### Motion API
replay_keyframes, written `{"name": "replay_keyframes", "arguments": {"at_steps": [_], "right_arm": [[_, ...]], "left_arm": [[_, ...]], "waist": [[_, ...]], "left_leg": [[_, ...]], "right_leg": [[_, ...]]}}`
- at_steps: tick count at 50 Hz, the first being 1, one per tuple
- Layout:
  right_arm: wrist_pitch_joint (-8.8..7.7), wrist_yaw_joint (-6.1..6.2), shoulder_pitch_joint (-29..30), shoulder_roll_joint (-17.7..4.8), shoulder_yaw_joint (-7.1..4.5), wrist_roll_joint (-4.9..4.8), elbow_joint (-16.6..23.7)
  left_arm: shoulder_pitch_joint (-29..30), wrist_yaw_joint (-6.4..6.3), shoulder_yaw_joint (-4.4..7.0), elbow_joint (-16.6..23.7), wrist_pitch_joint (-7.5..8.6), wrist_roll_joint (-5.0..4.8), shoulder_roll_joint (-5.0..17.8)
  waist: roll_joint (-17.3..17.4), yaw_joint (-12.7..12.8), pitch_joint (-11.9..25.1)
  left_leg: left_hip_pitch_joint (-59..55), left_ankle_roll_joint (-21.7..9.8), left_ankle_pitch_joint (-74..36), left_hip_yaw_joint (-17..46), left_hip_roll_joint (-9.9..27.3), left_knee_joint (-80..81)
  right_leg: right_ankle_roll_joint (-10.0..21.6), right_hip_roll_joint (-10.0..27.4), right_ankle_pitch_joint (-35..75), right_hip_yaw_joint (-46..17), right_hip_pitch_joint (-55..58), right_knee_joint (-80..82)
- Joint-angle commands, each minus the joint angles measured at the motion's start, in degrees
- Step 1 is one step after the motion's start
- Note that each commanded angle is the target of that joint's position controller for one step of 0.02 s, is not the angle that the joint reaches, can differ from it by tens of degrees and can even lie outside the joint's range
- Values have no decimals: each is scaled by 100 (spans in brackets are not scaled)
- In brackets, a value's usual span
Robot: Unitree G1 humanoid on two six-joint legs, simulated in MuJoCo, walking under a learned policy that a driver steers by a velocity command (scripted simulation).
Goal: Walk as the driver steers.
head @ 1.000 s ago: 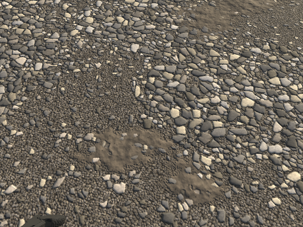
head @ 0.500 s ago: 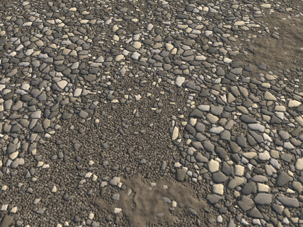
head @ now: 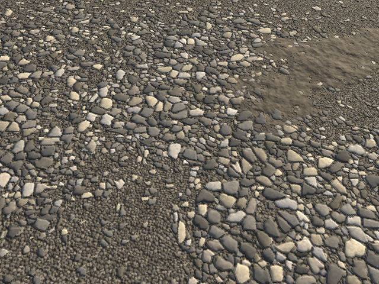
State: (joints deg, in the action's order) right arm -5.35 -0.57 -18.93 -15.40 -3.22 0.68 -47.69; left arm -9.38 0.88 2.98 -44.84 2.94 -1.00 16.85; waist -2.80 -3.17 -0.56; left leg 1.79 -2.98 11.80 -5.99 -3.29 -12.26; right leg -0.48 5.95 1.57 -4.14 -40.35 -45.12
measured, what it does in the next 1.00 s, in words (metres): walks ahead, turning right: right foot, then left foot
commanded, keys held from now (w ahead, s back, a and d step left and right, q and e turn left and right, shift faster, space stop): w+e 0.50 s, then w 0.50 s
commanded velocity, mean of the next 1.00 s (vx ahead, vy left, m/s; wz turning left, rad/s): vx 0.50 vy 0.00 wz -0.36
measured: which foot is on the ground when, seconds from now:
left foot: down 0.00-0.22, up 0.24-0.64, down 0.66-1.00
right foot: up 0.00-0.18, down 0.20-0.70, up 0.72-1.00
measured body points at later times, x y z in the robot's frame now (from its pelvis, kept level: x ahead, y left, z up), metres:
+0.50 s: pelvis +0.28 -0.07 +0.00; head +0.31 -0.09 +0.45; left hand +0.42 +0.19 -0.10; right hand +0.41 -0.37 -0.09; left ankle +0.49 +0.08 -0.68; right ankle +0.24 -0.14 -0.75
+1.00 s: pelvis +0.56 -0.10 +0.00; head +0.59 -0.10 +0.45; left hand +0.83 +0.05 -0.09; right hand +0.47 -0.36 -0.12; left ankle +0.56 +0.00 -0.75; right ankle +0.63 -0.32 -0.69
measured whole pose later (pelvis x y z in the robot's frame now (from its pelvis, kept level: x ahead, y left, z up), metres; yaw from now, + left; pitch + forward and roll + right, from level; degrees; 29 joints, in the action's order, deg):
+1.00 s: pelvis +0.56 -0.10 +0.00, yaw -22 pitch +2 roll +1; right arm -4.8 -0.8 -21.5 -14.9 -2.5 -0.5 -48.9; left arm -8.3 0.3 2.9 -39.0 3.5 -0.3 16.0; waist -2.5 -4.7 -1.0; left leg 4.8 -2.9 11.4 -0.5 -3.2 -14.5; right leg -0.4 5.4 -4.4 -2.9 -37.1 -43.1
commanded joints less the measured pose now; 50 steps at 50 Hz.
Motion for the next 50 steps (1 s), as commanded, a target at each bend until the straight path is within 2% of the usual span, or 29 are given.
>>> {"name": "replay_keyframes", "arguments": {"at_steps": [1,4,6,8,9,10,11,12,13,14,15,16,17,19,24,27,29,31,33,34,35,36,37,38,39,41,43,46,50], "right_arm": [[-70,68,176,-937,-214,-40,261],[51,88,-26,-1000,-249,-103,88],[153,123,10,-1085,-284,-142,54],[254,195,135,-1248,-332,-151,102],[314,236,224,-1257,-327,-150,137],[305,280,184,-1152,-269,-106,223],[147,179,-370,-404,-9,89,522],[-98,75,-82,-559,14,1,523],[-238,-7,533,-915,-94,-248,686],[-311,-9,782,-866,-61,-261,775],[-317,32,845,-850,-82,-129,745],[-254,64,787,-882,-128,-38,722],[-180,60,682,-853,-138,-21,746],[-71,70,589,-724,-122,15,743],[-59,53,1642,-417,0,2,1028],[-116,-30,1994,-506,-10,-96,1118],[-165,-86,2023,-634,-51,-97,1137],[-205,-110,1871,-743,-99,-89,1128],[-243,-69,1134,-913,-211,-35,931],[-265,-38,360,-1160,-284,40,845],[-198,-43,-351,-1713,-450,72,627],[-168,-115,-578,-1329,-375,-106,499],[-153,-107,-270,-965,-263,-151,553],[-108,-95,95,-845,-203,-86,629],[-76,-93,319,-716,-149,-51,626],[-86,-77,474,-563,-81,1,605],[-111,-63,389,-641,-96,-58,526],[-85,-13,238,-876,-156,-103,396],[-10,19,-67,-976,-160,-168,206]], "left_arm": [[541,89,-5,496,74,-1,157],[901,188,-9,746,65,-4,176],[942,259,23,890,58,3,246],[473,284,143,888,30,16,459],[-281,263,283,721,20,6,676],[-1258,176,482,498,-9,-13,1081],[-1565,93,637,469,-20,-50,1786],[-1704,94,517,586,20,-49,1452],[-1536,88,412,565,51,14,1117],[-1201,72,371,606,69,9,969],[-806,60,318,688,59,8,813],[-539,41,252,793,50,63,644],[-409,22,255,867,44,104,664],[-379,-27,279,886,67,65,714],[-770,-164,354,736,30,-11,922],[-1056,-180,344,590,1,-36,889],[-1200,-186,318,492,-7,-32,794],[-1185,-187,328,447,-27,7,811],[-1114,-166,276,463,-54,33,665],[-1120,-151,170,544,-47,91,426],[-1950,-148,60,578,24,-32,75],[-1900,-158,74,533,73,-73,365],[-1233,-152,184,604,82,-105,783],[-773,-161,178,717,81,-51,776],[-520,-145,173,798,101,36,705],[-614,-109,173,766,100,51,526],[-636,-98,134,749,80,54,348],[-113,-92,59,908,100,91,193],[579,-14,5,1035,161,48,86]], "waist": [[506,-58,-323],[475,-158,-432],[564,-69,-383],[787,254,50],[735,688,465],[421,1122,1010],[-1043,736,1646],[-769,935,2413],[-438,1072,1687],[-60,895,1081],[246,646,645],[219,428,420],[-26,277,367],[-27,185,304],[-132,551,105],[-244,725,83],[-265,731,63],[-387,613,17],[-366,225,323],[34,-118,1043],[1656,34,1856],[1877,-95,1742],[1166,-202,888],[743,-117,458],[639,-14,97],[889,218,35],[917,257,76],[717,147,-8],[694,-100,-118]], "left_leg": [[294,-713,-1498,265,1610,613],[-465,-628,-1828,124,1834,334],[-828,-515,-2796,1,1932,-93],[-928,-353,-4812,-206,1890,-1053],[-683,-206,-5289,-391,1720,-2085],[398,18,-4387,-450,1488,-3558],[3092,424,5,-324,494,-5803],[4053,414,2197,940,6,-6654],[4576,273,1767,1209,379,-6749],[4531,195,1256,1124,630,-6317],[4223,231,956,1070,824,-5773],[3795,277,716,1067,960,-5451],[3489,368,647,1067,972,-5278],[3275,565,449,946,948,-4785],[2898,735,-1345,858,578,-2625],[2630,681,-1822,915,454,-1990],[2627,541,-1668,1017,495,-1732],[2492,344,-1166,978,497,-1625],[1440,52,-931,776,410,-1340],[151,-296,-943,1456,1105,-1483],[-1919,-1288,59,3813,2282,-1184],[-2074,-1419,1579,5177,2563,-440],[-1396,-1149,1997,4552,2386,-339],[-711,-975,1544,3825,2151,-296],[-113,-974,952,3314,1931,-153],[435,-883,101,2673,1591,67],[557,-974,-535,2282,1529,211],[517,-1019,-1184,1840,1522,378],[513,-839,-1409,1288,1335,373]], "right_leg": [[74,-46,572,175,267,638],[233,-103,117,293,-32,990],[391,-236,-486,512,46,1097],[610,-622,-1089,899,898,1057],[780,-878,-960,1018,1923,1301],[1063,-689,-710,421,3627,1451],[2124,849,-1171,-2513,5958,1618],[2539,1380,-1763,-4427,6605,2575],[2162,1174,-1680,-3552,6156,2706],[1936,926,-1334,-2794,5300,2730],[1778,706,-799,-2236,4414,2815],[1704,520,-323,-1868,3759,2989],[1776,455,-37,-1795,3312,3109],[1786,294,394,-1403,2823,3217],[1398,-131,-127,-929,2415,3168],[1291,32,-655,-1162,2638,3043],[1228,235,-788,-1418,3063,2767],[1145,406,-549,-1630,3362,2485],[942,102,348,-1486,3383,1684],[747,-225,-11,-1137,2900,328],[266,-1088,-1840,-412,933,-1748],[209,-1052,-3460,-614,-83,-2545],[249,-761,-3035,-699,-453,-2859],[257,-513,-2605,-428,-387,-2750],[242,-332,-2291,-296,-317,-2401],[210,-85,-1914,-188,192,-1885],[135,-38,-1769,-33,267,-1510],[8,23,-1062,84,124,-506],[-34,-150,34,278,537,785]]}}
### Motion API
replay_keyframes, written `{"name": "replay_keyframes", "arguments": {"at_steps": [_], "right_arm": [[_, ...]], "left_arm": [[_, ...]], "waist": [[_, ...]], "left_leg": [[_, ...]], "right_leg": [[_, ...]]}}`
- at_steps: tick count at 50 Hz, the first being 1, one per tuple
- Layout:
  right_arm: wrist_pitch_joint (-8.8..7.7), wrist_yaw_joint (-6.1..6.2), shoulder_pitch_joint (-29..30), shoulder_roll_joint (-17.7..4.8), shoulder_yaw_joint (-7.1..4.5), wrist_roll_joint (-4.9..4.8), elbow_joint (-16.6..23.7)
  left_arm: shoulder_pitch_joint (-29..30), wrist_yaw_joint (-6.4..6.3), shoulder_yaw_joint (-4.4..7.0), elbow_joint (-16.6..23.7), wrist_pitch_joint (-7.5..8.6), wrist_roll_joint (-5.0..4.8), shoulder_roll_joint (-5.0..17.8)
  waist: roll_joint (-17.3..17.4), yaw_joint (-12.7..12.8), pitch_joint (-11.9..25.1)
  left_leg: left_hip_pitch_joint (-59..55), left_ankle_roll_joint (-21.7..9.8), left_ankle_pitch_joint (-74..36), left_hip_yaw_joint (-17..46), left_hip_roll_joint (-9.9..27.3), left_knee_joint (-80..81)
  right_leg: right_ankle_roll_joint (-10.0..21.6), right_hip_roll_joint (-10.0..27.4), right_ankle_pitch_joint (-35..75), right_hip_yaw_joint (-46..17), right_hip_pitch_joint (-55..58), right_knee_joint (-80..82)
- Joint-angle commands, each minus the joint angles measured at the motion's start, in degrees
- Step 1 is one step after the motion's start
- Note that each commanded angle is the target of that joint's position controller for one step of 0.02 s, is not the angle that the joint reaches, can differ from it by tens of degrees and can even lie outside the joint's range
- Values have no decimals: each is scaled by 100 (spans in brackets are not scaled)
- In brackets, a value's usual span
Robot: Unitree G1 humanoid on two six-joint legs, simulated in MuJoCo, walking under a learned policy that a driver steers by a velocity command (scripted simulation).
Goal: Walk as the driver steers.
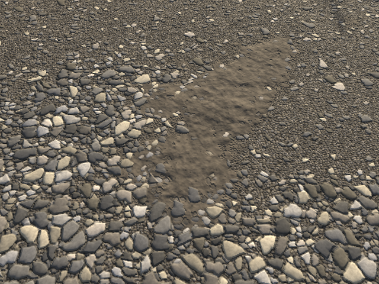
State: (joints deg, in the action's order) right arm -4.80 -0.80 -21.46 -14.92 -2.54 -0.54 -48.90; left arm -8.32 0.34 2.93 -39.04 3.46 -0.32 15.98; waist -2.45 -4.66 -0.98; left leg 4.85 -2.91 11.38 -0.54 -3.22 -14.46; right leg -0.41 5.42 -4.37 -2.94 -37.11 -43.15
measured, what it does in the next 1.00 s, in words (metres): walks ahead, turning left: right foot, then left foot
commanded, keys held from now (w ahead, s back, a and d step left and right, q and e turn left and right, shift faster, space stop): w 0.22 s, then w+q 0.24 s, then q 0.48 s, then no key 0.06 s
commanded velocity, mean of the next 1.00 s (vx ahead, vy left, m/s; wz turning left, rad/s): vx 0.34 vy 0.00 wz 0.31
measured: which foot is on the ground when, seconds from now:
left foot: down 0.00-0.20, up 0.22-0.68, down 0.70-1.00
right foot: up 0.00-0.18, down 0.20-0.70, up 0.72-1.00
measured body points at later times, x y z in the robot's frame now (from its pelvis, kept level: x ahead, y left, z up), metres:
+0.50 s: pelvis +0.28 -0.06 +0.00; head +0.30 -0.06 +0.45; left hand +0.30 +0.22 -0.12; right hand +0.44 -0.32 -0.11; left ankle +0.40 +0.13 -0.68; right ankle +0.24 -0.15 -0.75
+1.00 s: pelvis +0.44 -0.01 -0.01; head +0.48 +0.02 +0.43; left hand +0.50 +0.31 -0.12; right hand +0.68 -0.22 -0.10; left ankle +0.49 +0.09 -0.75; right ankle +0.56 -0.16 -0.70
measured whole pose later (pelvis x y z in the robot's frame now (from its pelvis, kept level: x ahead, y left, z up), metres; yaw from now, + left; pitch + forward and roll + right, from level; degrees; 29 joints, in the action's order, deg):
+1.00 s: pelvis +0.44 -0.01 -0.01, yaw +22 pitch +3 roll -1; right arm 1.3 1.0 -10.3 -17.3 -4.3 0.1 -37.5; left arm -5.7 -2.4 3.0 -42.1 0.0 0.5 17.3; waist -0.7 -1.6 -3.0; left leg 23.7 -4.2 5.2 6.3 -6.6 -26.4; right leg -4.7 1.4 -19.4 -6.5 -33.4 -52.3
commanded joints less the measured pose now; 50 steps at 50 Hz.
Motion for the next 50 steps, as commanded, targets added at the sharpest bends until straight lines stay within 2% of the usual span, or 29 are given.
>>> {"name": "replay_keyframes", "arguments": {"at_steps": [1,4,6,8,9,10,11,12,13,14,15,17,19,21,25,27,30,33,34,35,36,37,38,39,40,42,43,46,50], "right_arm": [[-45,44,62,-1041,-228,-57,265],[42,53,-186,-1074,-231,-79,101],[108,81,-202,-1155,-261,-89,33],[164,112,-40,-1254,-286,-101,32],[178,123,-19,-1155,-244,-81,56],[155,136,20,-874,-118,68,228],[27,95,-711,-200,89,57,312],[-69,53,-412,-798,-43,-81,204],[-120,26,143,-1052,-127,-207,369],[-120,43,430,-990,-123,-188,406],[-84,54,561,-930,-144,-109,419],[72,60,311,-720,-146,-109,330],[194,77,327,-547,-131,-105,343],[234,88,588,-520,-141,-81,447],[176,-20,1166,-412,-107,-19,628],[152,-103,1624,-296,-59,38,851],[187,-233,1769,-405,-108,18,1088],[213,-315,1129,-749,-283,54,1094],[196,-278,471,-983,-418,55,937],[208,-146,23,-1436,-560,66,902],[267,-31,271,-1919,-591,94,1055],[267,-61,195,-1664,-516,132,1292],[276,-79,528,-1374,-463,104,1400],[302,-52,864,-1149,-406,-2,1398],[345,-11,1091,-994,-353,-40,1436],[403,37,1313,-993,-355,82,1526],[413,55,1358,-1033,-375,115,1553],[460,164,1253,-1190,-443,77,1564],[588,260,1364,-1095,-407,62,1622]], "left_arm": [[641,65,7,496,121,-40,178],[1032,149,18,648,156,-81,231],[1062,199,47,698,183,-78,324],[436,190,158,538,198,-40,539],[-384,143,291,285,188,-11,798],[-1469,76,409,93,162,55,1214],[-1675,96,476,-23,131,50,1632],[-1718,89,342,-10,105,-8,1034],[-1326,67,262,12,114,-3,842],[-961,63,216,32,123,32,725],[-688,82,174,23,143,65,568],[-456,100,154,-38,236,107,432],[-431,92,190,-170,324,96,498],[-493,49,230,-302,351,131,595],[-394,-43,230,-425,305,128,694],[-576,-122,249,-530,236,95,800],[-714,-195,299,-645,67,-8,958],[-503,-309,373,-573,-121,-107,1121],[-416,-332,351,-522,-172,-112,1055],[-670,-320,284,-457,-147,10,913],[-1445,-197,76,-343,-73,338,223],[-1384,-87,72,-372,12,161,587],[-728,-64,156,-243,9,-58,866],[-419,-121,148,-154,-36,-51,815],[-311,-198,165,-190,-111,35,815],[-423,-248,203,-154,-254,82,830],[-511,-261,186,-172,-276,93,731],[-427,-305,144,-167,-297,120,590],[-211,-283,130,-139,-350,64,570]], "waist": [[653,-17,-112],[665,-86,-243],[715,18,-243],[761,458,129],[655,838,680],[65,1242,1571],[-1492,857,2234],[-922,1122,2089],[-597,1094,1191],[-202,926,769],[-122,769,430],[-295,480,291],[-212,385,124],[-90,411,-20],[-27,527,-238],[6,704,-258],[-110,711,-115],[-260,304,299],[-75,-33,626],[637,-184,1063],[1972,547,1697],[1314,168,2868],[723,31,2296],[372,182,1539],[212,319,1071],[565,597,790],[670,652,781],[710,598,984],[911,480,964]], "left_leg": [[163,-833,-1351,717,1360,571],[-259,-780,-1429,800,1587,395],[-587,-691,-1794,845,1742,162],[-650,-531,-3206,648,1634,-600],[-333,-383,-3640,418,1359,-1560],[825,-167,-2208,180,1041,-3294],[3038,180,1759,130,30,-5195],[3729,146,2187,788,275,-5864],[4025,93,1694,726,528,-5922],[3831,112,1184,602,779,-5674],[3653,159,871,577,919,-5366],[3084,224,505,643,1066,-5109],[3109,308,259,680,1081,-4918],[3411,369,-249,789,1067,-4517],[3106,347,-1534,432,899,-3025],[2858,325,-1875,92,778,-2482],[2865,188,-1479,-33,659,-2096],[2131,-101,-609,-320,264,-1898],[1300,-270,-1015,-357,47,-1424],[-41,-588,-3144,533,598,-1255],[-1950,-1662,-5806,2609,2048,-1921],[-2226,-2245,-4530,3852,2519,-1307],[-1707,-1968,-3546,3226,2174,-1011],[-917,-1639,-2701,2738,1884,-822],[-127,-1449,-2190,2467,1693,-619],[928,-1300,-1775,2235,1392,-352],[1146,-1279,-1935,2087,1289,-337],[1200,-1237,-1979,2017,1178,-427],[1378,-996,-350,2069,1021,-383]], "right_leg": [[-39,-147,754,199,297,766],[77,-234,623,200,278,1150],[229,-287,238,208,386,1362],[445,-517,60,422,1405,1636],[629,-543,193,459,2640,1672],[1022,497,475,-669,4418,1408],[1949,1722,-571,-3292,6128,1973],[1875,1691,-1455,-3682,5971,2383],[1611,1507,-1262,-2782,5217,2513],[1447,1259,-769,-2111,4442,2664],[1365,1063,-357,-1647,3827,2867],[1280,871,15,-1035,3139,3254],[1311,882,400,-582,2843,3500],[1293,884,696,-208,2871,3615],[1013,566,1660,802,2798,3567],[936,592,2324,1070,2900,3358],[830,813,2833,1156,3583,2837],[614,857,4073,1201,3894,1555],[425,609,3845,1321,3704,542],[60,199,2107,1377,2696,-1014],[-360,-794,-3554,1077,510,-3123],[-335,-949,-3751,-207,150,-3965],[-216,-670,-3166,-361,-139,-3862],[-196,-475,-2660,-250,-295,-3431],[-221,-312,-2373,-242,-152,-3035],[-231,-301,-2080,-227,524,-2436],[-268,-361,-2013,-162,686,-2128],[-416,-467,-1727,-177,801,-1386],[-482,-446,-1195,-195,1026,-709]]}}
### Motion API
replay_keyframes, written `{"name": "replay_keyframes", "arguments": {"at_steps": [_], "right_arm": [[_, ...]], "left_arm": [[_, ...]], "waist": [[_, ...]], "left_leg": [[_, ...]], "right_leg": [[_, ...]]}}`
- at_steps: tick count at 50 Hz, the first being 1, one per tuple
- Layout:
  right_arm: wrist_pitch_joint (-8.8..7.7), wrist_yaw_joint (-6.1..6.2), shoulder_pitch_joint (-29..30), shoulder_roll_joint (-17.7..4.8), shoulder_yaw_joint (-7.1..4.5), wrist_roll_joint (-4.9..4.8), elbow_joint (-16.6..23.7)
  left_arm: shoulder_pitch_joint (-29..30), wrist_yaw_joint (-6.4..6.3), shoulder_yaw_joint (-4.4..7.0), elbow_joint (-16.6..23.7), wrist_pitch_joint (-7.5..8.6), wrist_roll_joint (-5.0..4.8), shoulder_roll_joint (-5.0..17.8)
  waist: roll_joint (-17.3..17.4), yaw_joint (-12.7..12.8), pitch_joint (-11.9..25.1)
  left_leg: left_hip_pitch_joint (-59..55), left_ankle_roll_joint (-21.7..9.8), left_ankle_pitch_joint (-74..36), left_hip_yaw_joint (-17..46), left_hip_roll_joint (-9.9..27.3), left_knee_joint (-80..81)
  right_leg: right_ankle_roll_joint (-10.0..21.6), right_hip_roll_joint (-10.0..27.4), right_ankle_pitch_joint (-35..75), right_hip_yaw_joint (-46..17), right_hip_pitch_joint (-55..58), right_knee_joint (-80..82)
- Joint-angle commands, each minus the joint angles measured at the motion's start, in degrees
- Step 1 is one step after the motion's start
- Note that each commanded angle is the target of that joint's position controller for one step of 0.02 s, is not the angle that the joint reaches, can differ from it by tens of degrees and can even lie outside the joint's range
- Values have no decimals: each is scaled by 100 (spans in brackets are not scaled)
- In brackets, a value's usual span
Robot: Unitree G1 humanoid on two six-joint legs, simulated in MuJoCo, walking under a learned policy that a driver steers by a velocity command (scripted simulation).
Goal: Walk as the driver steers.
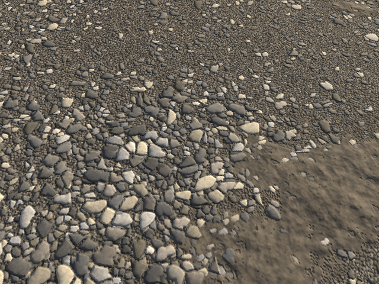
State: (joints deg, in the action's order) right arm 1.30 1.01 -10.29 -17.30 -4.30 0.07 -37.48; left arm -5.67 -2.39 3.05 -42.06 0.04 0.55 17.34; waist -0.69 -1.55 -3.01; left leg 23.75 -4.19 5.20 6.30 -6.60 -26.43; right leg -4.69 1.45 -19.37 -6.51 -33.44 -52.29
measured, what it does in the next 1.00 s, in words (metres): steps on the spot: right foot, then left foot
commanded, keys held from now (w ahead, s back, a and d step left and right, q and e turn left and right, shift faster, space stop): no key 1.00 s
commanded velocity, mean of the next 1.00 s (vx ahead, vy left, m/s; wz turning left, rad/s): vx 0.01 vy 0.00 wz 0.10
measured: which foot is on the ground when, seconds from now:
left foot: down 0.00-0.16, up 0.18-0.38, down 0.40-1.00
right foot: up 0.00-0.14, down 0.16-1.00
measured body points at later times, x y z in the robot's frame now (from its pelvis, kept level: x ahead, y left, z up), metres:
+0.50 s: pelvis +0.04 -0.04 +0.00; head +0.05 -0.04 +0.45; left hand +0.15 +0.22 -0.11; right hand +0.19 -0.29 -0.11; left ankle +0.02 +0.10 -0.73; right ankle +0.06 -0.17 -0.73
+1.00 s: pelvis +0.04 -0.03 +0.00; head +0.04 -0.03 +0.45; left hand +0.08 +0.24 -0.14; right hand +0.14 -0.28 -0.13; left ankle +0.02 +0.10 -0.73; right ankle +0.06 -0.17 -0.73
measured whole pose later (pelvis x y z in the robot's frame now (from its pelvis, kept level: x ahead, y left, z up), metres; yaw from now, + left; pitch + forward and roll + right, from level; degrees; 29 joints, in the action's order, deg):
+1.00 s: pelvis +0.04 -0.03 +0.00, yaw +4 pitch -2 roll +0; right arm 0.3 1.8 -13.0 -12.4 -2.0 0.4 -51.4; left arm -11.2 -1.8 2.1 -56.6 0.0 0.2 13.5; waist 0.1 0.8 -2.5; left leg 11.2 0.7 17.0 3.9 -0.8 -30.3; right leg -1.9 1.1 -15.2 -1.9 -12.8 -30.0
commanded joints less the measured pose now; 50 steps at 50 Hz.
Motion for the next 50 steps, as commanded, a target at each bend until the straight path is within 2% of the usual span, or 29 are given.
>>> {"name": "replay_keyframes", "arguments": {"at_steps": [1,4,6,7,8,9,10,11,13,14,16,18,19,20,21,22,23,24,27,32,40,50], "right_arm": [[-2,76,233,-826,-215,18,467],[37,37,127,-731,-161,52,409],[65,19,170,-629,-89,23,385],[72,18,70,-520,-39,-2,328],[48,16,-183,-349,18,36,280],[-10,-11,-554,-242,27,53,294],[-73,-4,-185,-511,-31,102,371],[-77,1,54,-730,-112,64,371],[18,22,122,-584,-119,58,276],[55,12,55,-432,-80,58,231],[55,-7,33,-119,25,10,150],[41,-15,-60,-47,37,-26,22],[49,-20,-19,-140,25,0,-4],[62,-5,23,-342,-5,43,41],[86,33,36,-646,-61,60,74],[93,9,3,-617,-88,51,-61],[76,-28,13,-400,-45,66,-40],[52,-31,27,-300,-5,102,-96],[-37,-8,19,-325,8,89,-187],[-98,43,-65,-271,45,73,-356],[-146,81,-207,-193,76,54,-710],[-168,107,-331,-112,110,33,-1236]], "left_arm": [[-408,1,113,192,-1,-26,425],[-309,59,107,258,77,-42,433],[-484,122,104,219,150,-39,364],[-579,158,105,192,182,-4,356],[-612,160,151,242,202,115,652],[-330,130,237,289,171,185,1097],[-317,137,168,266,166,238,745],[-211,139,121,313,185,197,592],[-148,118,131,280,199,40,645],[-97,108,116,249,195,3,614],[-120,133,93,175,133,-7,529],[-229,160,60,89,76,-54,453],[-398,178,50,33,89,-65,423],[-507,208,24,4,139,-31,375],[-654,270,20,-1,213,55,408],[-669,285,10,-43,246,46,354],[-394,279,18,-70,238,39,458],[-265,265,6,-58,216,31,373],[-275,204,-9,-124,121,29,306],[-304,150,-1,-342,86,10,277],[-391,93,21,-787,69,-15,263],[-560,24,18,-1313,44,-36,228]], "waist": [[813,126,1106],[948,9,1009],[931,151,978],[852,230,917],[350,120,887],[-972,-333,742],[-1336,-52,731],[-1083,63,652],[-937,126,583],[-876,88,580],[-859,104,607],[-932,62,712],[-896,119,732],[-675,178,809],[-163,366,864],[332,385,906],[179,201,733],[182,207,634],[340,245,400],[286,242,272],[130,223,222],[112,224,142]], "left_leg": [[-463,-846,501,1426,1349,816],[-612,-830,509,1637,1436,635],[-668,-689,267,1685,1389,356],[-568,-491,314,1593,1232,197],[-293,-146,827,1290,912,-276],[204,204,1906,364,125,-928],[64,427,2334,112,240,-1362],[-39,534,2297,104,365,-1756],[97,731,2249,8,461,-2081],[14,794,2204,5,580,-2044],[-396,829,1936,-261,583,-1292],[-979,775,866,-462,524,-23],[-1299,707,300,-384,564,352],[-1641,602,-278,-112,803,350],[-1900,430,-1100,107,1084,4],[-1565,255,-393,32,975,-156],[-1329,226,-20,53,914,-43],[-1197,258,126,86,935,50],[-991,331,174,72,901,96],[-890,362,411,75,877,148],[-972,362,450,4,819,176],[-1038,380,437,-125,734,237]], "right_leg": [[-45,-41,312,182,750,372],[49,-39,127,260,1017,961],[218,-93,487,395,1536,1960],[349,-46,998,400,1964,2702],[598,625,1417,-223,2348,3077],[1222,1451,2346,-1150,2420,3206],[1765,1855,2138,-1685,1920,3440],[1782,1705,1983,-1568,1888,3451],[1591,1413,2228,-1161,2123,3297],[1528,1330,2526,-998,2176,3186],[1392,1009,3064,-567,2226,2983],[1268,803,3136,-344,2349,2772],[1130,730,2864,-335,2315,2769],[919,673,2359,-338,2161,2757],[735,449,1858,-150,1913,2662],[552,169,1315,221,2079,2687],[446,122,1105,315,2122,2549],[437,112,1084,355,2104,2522],[460,99,1139,360,2103,2497],[410,70,1045,375,2154,2528],[351,47,1017,393,2172,2618],[361,17,995,423,2166,2711]]}}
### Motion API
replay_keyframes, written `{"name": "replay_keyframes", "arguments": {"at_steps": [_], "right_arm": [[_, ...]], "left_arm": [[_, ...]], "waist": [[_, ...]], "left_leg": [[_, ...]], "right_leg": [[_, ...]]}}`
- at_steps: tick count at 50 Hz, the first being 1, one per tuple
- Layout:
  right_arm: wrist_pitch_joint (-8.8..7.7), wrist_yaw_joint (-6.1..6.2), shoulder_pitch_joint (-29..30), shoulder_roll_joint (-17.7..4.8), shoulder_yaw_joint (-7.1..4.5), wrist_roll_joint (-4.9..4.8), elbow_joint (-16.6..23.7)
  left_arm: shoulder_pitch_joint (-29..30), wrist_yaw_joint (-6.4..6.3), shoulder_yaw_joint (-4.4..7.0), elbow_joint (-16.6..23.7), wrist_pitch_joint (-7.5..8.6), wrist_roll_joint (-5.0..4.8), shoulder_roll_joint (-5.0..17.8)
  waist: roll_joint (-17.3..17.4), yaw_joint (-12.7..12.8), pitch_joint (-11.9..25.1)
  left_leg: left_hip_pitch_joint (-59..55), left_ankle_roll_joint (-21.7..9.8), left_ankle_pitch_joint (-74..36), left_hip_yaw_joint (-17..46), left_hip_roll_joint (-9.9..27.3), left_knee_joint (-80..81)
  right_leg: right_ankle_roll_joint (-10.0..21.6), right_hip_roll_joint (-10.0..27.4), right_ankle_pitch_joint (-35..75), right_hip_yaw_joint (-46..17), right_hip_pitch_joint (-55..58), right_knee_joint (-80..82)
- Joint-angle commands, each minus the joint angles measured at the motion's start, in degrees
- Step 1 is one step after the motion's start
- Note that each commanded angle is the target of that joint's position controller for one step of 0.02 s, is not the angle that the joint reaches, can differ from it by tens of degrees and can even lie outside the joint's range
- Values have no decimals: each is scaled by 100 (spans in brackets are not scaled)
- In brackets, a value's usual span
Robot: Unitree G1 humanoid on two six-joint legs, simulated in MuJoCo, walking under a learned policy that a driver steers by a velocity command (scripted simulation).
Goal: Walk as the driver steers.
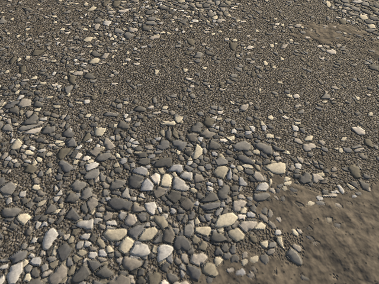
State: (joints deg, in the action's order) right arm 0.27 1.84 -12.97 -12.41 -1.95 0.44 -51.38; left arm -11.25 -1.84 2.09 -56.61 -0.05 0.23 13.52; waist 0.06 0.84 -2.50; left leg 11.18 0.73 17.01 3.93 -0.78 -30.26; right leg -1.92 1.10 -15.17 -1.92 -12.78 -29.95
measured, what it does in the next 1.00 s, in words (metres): shifts its weight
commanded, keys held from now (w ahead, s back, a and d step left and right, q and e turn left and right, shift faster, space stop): no key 0.64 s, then w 0.36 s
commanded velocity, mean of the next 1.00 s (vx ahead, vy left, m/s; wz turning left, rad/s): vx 0.09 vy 0.00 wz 0.00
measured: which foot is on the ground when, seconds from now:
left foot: down 0.00-1.00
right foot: down 0.00-1.00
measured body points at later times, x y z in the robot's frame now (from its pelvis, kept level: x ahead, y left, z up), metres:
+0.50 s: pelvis +0.00 +0.00 +0.00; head +0.01 +0.00 +0.45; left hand +0.03 +0.24 -0.15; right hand +0.03 -0.25 -0.15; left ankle -0.01 +0.13 -0.73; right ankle +0.01 -0.14 -0.73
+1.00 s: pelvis +0.07 +0.01 -0.01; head +0.08 +0.02 +0.44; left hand +0.04 +0.26 -0.17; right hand +0.07 -0.23 -0.16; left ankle +0.00 +0.13 -0.73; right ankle +0.01 -0.14 -0.73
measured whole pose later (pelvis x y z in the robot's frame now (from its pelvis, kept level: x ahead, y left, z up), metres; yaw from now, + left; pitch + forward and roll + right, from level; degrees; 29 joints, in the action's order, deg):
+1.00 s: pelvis +0.07 +0.01 -0.01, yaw +0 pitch +1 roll +0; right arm -6.6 0.0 -20.4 -10.7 -1.3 -1.8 -60.6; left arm -22.7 -0.5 2.0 -61.9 4.3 -2.0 12.2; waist -1.9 0.3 1.0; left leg 10.2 -1.7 25.6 1.9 -1.8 -34.6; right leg 0.1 1.5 -23.2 -3.7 -14.3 -39.5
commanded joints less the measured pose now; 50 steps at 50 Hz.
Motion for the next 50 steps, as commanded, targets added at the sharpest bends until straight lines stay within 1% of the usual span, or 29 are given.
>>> {"name": "replay_keyframes", "arguments": {"at_steps": [1,8,16,32,33,34,35,36,37,38,39,41,43,45,46,47,48,49,50], "right_arm": [[-65,26,-76,-597,-121,-7,102],[-67,46,-173,-567,-86,-21,-238],[-67,61,-295,-518,-39,-33,-550],[-60,73,-558,-389,50,-46,-929],[-53,77,-673,-317,70,-44,-1001],[-38,92,-702,-354,54,-74,-1020],[-33,109,-684,-454,22,-101,-991],[-55,115,-658,-485,11,-110,-941],[-110,107,-663,-456,15,-126,-903],[-185,88,-688,-412,20,-151,-883],[-259,62,-711,-378,21,-167,-872],[-378,4,-705,-311,25,-187,-823],[-495,-53,-610,-193,50,-204,-730],[-623,-110,-538,-60,80,-218,-632],[-678,-133,-591,-47,84,-219,-615],[-719,-158,-802,-35,85,-218,-664],[-753,-187,-1253,-110,50,-215,-826],[-772,-208,-2007,-337,-45,-237,-1121],[-733,-211,-3075,-1041,-282,-262,-1477]], "left_arm": [[-20,-37,110,98,50,-6,603],[-148,-64,87,-160,35,-13,544],[-280,-75,51,-351,25,-20,465],[-534,-74,-25,-525,18,-31,325],[-646,-78,-44,-588,11,-28,253],[-675,-93,-27,-602,-3,-59,291],[-682,-109,5,-581,-6,-91,383],[-666,-114,17,-537,17,-99,422],[-671,-103,15,-495,72,-112,409],[-722,-82,15,-474,146,-132,378],[-797,-55,21,-470,219,-148,364],[-981,2,39,-468,331,-176,384],[-1213,48,73,-482,414,-210,498],[-1412,84,126,-485,466,-228,703],[-1368,97,143,-432,478,-230,787],[-1155,107,150,-337,494,-234,827],[-766,117,136,-173,521,-245,765],[-200,143,100,71,575,-244,618],[248,182,41,353,709,-184,352]], "waist": [[37,-16,82],[28,-17,24],[6,-25,-18],[-9,-47,-84],[-8,-50,51],[-13,-54,-33],[-13,-54,-209],[-31,-57,-457],[-46,-60,-627],[-54,-51,-681],[-60,-36,-658],[-138,10,-584],[-408,80,-580],[-846,71,-560],[-944,-11,-575],[-973,-179,-589],[-786,-440,-527],[-197,-788,-330],[1320,-1127,15]], "left_leg": [[218,-111,-743,101,145,627],[226,-97,-729,36,109,669],[247,-83,-718,-20,84,695],[294,-57,-695,-98,56,693],[243,-69,-141,-162,-4,719],[358,-130,742,-227,-96,661],[585,-231,1668,-222,-129,593],[839,-334,2261,-141,-78,593],[1001,-423,2447,-28,16,593],[1060,-483,2382,66,95,560],[1072,-519,2242,112,141,491],[1148,-552,2025,106,127,296],[1333,-539,1627,-53,3,-73],[1423,-553,1002,-334,-132,-632],[1338,-610,810,-404,-122,-690],[1037,-667,659,-397,-102,-503],[479,-688,366,-301,-84,-185],[-710,-758,-433,165,78,255],[-2415,-1102,-1399,1613,848,891]], "right_leg": [[87,48,573,-31,99,484],[105,22,576,-6,100,526],[123,-4,582,17,97,554],[157,-40,576,39,47,568],[169,-100,14,98,103,592],[228,-192,-886,158,-1,536],[330,-225,-1842,144,-220,485],[438,-162,-2466,24,-482,519],[534,-63,-2682,-124,-625,549],[609,28,-2636,-257,-640,548],[673,100,-2537,-368,-594,531],[815,231,-2517,-637,-423,593],[1038,492,-2621,-1161,-161,881],[1363,1002,-2675,-2044,59,1346],[1473,1202,-2440,-2350,20,1423],[1469,1249,-1821,-2339,-160,1239],[1315,1031,-891,-1871,-448,780],[984,487,317,-941,-1225,-222],[443,-387,1035,379,-2693,-2404]]}}
Velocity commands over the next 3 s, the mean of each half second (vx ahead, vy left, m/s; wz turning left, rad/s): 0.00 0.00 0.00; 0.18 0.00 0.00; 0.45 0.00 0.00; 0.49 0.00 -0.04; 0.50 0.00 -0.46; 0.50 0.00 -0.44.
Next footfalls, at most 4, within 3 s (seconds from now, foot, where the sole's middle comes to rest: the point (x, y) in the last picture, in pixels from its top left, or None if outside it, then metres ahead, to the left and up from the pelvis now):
1.34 right None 0.43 -0.11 -0.77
1.90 left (165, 230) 0.72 0.14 -0.77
2.46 right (230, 174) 0.99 -0.13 -0.77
2.94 left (213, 118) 1.34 -0.06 -0.77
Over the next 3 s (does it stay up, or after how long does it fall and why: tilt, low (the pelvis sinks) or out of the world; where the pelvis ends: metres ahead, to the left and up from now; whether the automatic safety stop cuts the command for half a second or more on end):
stays up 1.17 -0.09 -0.01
